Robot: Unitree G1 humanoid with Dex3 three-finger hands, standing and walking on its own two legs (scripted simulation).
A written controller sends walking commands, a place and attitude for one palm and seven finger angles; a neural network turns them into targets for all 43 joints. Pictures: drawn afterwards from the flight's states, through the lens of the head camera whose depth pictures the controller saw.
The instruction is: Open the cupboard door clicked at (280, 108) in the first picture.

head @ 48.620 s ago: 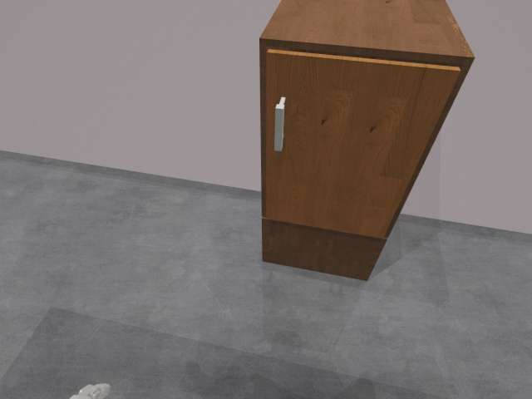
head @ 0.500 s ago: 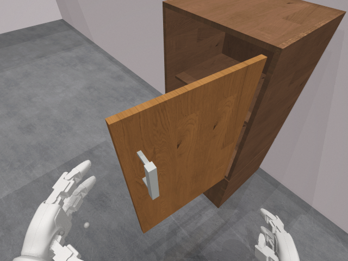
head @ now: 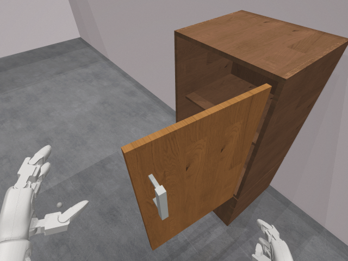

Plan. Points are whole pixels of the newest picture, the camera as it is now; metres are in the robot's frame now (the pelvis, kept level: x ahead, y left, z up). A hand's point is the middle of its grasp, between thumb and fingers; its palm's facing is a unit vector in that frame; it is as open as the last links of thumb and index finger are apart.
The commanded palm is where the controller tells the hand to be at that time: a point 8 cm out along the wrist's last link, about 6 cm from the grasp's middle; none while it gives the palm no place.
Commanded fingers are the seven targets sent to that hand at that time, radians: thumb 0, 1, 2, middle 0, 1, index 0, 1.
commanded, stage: draw the hand back to the body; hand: left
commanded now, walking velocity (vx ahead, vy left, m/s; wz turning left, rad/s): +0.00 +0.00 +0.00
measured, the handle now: (158, 197) +0.27 +0.08 +0.00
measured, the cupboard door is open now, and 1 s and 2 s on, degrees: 84 84 84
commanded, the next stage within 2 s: step back with the hand held close in 0.64 s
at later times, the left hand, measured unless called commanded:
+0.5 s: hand (54, 190) +0.19 +0.23 +0.16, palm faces +0.43 -0.81 -0.39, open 7.6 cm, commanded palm +0.14 +0.27 +0.18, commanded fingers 0.00 0.90 0.90 -0.20 -0.30 -0.20 -0.30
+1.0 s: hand (55, 194) +0.18 +0.23 +0.16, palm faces +0.35 -0.81 -0.47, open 7.4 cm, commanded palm +0.12 +0.27 +0.19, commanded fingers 0.00 0.90 0.90 -0.20 -0.30 -0.20 -0.30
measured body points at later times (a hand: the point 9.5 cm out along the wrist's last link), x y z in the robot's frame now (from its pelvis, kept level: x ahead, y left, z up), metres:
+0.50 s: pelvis +0.00 -0.02 +0.01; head -0.02 -0.05 +0.46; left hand +0.16 +0.28 +0.18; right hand +0.18 -0.25 -0.07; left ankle -0.04 +0.08 -0.73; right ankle +0.01 -0.13 -0.73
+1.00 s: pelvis -0.03 -0.02 +0.01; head -0.02 -0.03 +0.46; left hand +0.15 +0.27 +0.18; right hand +0.14 -0.26 -0.07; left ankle -0.04 +0.08 -0.73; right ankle +0.01 -0.13 -0.73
